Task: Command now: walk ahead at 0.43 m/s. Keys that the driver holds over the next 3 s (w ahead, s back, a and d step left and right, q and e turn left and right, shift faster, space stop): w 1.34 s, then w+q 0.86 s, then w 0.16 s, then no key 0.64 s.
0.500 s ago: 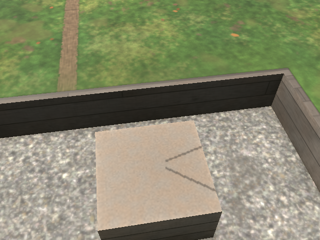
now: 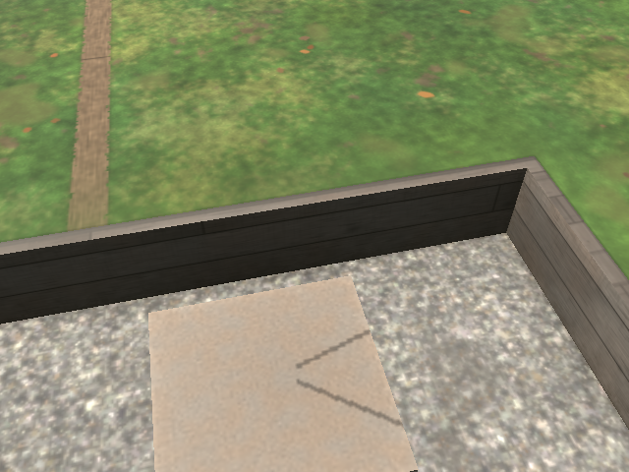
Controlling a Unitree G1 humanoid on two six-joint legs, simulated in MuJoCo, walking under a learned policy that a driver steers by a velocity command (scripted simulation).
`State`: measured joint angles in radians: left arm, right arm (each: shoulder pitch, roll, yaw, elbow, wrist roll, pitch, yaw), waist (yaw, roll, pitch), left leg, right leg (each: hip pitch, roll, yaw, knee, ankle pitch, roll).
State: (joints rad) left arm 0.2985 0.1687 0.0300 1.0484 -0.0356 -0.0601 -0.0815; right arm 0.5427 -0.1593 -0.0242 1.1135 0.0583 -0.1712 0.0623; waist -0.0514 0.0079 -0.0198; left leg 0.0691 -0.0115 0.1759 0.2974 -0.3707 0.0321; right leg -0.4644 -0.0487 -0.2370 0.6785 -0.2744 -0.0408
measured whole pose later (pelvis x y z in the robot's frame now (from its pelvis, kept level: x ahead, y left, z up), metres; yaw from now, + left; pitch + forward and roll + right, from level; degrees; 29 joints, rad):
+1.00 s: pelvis +0.59 +0.08 -0.01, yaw +0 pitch +2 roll +0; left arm 0.15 0.20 0.01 0.95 -0.03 -0.14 0.02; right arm 0.38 -0.17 -0.02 1.02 0.08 -0.15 0.09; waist -0.05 -0.05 0.07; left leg -0.37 -0.04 0.23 0.52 -0.20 0.13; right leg -0.77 -0.16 -0.23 1.35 -0.32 0.01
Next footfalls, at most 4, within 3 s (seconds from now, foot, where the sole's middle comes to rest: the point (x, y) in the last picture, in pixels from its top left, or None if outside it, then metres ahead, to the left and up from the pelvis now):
0.04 right None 0.13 -0.07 -0.77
0.74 left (261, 413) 0.68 0.13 -0.77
1.32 right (304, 330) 0.90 0.02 -0.77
2.06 left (214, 198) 1.40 0.28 -0.77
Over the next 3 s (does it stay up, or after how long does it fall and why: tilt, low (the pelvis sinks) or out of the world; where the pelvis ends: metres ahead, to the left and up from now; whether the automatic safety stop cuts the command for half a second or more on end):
stays up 1.59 0.41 0.00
